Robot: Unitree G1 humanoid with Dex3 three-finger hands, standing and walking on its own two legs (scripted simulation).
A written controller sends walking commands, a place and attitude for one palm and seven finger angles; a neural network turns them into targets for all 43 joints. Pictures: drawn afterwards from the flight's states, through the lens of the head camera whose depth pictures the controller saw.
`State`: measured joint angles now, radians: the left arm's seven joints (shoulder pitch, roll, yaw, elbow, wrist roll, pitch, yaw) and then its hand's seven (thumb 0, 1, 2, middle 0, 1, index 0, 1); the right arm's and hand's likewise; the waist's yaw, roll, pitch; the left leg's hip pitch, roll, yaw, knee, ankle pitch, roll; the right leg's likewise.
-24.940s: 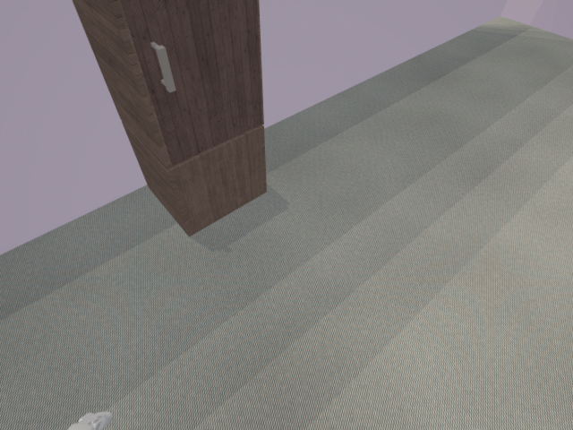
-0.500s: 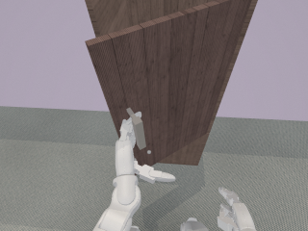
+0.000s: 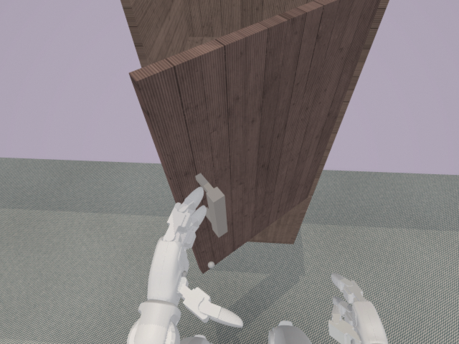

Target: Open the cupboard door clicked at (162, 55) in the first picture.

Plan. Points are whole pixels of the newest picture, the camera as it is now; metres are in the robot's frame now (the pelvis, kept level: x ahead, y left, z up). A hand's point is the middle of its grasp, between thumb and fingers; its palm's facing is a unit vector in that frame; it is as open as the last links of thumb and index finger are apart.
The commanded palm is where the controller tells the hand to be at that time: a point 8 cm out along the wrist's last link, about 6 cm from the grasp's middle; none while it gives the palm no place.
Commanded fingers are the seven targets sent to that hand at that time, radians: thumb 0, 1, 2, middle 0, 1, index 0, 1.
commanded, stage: slide the hand sideways off the handle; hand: left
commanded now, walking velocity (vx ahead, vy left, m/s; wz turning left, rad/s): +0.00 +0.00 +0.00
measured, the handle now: (211, 206) +0.33 +0.05 +0.07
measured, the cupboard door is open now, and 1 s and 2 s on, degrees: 40 40 40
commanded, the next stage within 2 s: draw the hand back to the body in 0.62 s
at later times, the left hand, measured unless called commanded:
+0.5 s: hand (167, 294) +0.19 +0.10 +0.06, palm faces -0.05 -1.00 -0.03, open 16.3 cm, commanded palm +0.16 +0.16 +0.07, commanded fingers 0.00 -0.50 0.30 -0.15 -0.30 -0.15 -0.30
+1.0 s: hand (131, 291) +0.18 +0.14 +0.10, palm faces -0.04 -1.00 -0.07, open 16.3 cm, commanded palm +0.15 +0.20 +0.11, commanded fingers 0.00 -0.50 0.30 -0.15 -0.30 -0.15 -0.30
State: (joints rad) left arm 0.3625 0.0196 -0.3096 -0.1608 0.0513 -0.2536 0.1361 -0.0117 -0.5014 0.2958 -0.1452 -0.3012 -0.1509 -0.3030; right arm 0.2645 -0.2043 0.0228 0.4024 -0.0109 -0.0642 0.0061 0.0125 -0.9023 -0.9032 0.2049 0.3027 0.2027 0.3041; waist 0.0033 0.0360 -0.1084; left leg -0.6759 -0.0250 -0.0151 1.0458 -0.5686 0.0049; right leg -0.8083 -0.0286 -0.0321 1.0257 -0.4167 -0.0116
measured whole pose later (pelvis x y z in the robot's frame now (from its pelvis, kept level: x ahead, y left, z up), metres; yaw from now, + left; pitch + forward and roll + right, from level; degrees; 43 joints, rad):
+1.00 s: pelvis +0.00 +0.01 +0.00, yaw +0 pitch +10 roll -1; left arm 0.64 0.19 -0.04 -0.45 -0.15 -0.22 -0.10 -0.01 -0.50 0.30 -0.15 -0.30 -0.15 -0.30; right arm 0.30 -0.22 0.04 0.37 0.04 -0.11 -0.05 0.01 -0.90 -0.90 0.21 0.30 0.20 0.30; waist 0.01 0.05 -0.13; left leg -0.66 -0.02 -0.04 1.07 -0.59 0.01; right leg -0.77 -0.02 -0.05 1.01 -0.42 0.00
